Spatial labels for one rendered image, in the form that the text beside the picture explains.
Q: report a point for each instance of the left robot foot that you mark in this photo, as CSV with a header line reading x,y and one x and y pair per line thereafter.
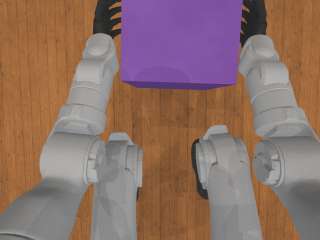
x,y
137,194

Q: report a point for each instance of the robot left hand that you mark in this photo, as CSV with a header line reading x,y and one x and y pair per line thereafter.
x,y
102,23

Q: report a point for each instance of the left robot forearm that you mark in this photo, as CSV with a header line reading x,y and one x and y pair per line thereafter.
x,y
89,94

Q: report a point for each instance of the robot right upper arm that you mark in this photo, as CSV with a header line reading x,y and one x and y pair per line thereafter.
x,y
290,165

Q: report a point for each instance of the carton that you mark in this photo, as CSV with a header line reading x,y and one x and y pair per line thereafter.
x,y
180,44

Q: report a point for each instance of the robot left upper arm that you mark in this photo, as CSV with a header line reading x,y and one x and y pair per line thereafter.
x,y
70,163

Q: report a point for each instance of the robot right hand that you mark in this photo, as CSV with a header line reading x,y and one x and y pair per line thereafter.
x,y
255,20

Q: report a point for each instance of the robot right thigh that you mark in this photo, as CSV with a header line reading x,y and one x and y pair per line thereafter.
x,y
232,203

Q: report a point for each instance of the right robot forearm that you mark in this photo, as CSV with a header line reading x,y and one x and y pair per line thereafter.
x,y
276,113

